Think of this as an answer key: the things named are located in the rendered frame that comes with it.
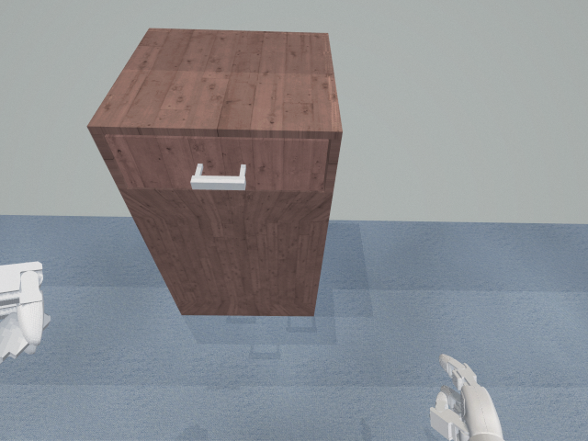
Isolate handle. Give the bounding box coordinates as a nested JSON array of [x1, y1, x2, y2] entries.
[[190, 164, 246, 190]]

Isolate cabinet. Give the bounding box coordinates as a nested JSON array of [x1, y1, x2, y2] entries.
[[86, 28, 343, 316]]

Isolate robot right hand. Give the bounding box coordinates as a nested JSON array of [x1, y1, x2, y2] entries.
[[430, 354, 503, 441]]

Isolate drawer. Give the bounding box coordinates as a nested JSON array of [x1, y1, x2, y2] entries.
[[105, 134, 329, 191]]

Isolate robot left hand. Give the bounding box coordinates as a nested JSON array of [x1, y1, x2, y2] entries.
[[0, 262, 51, 364]]

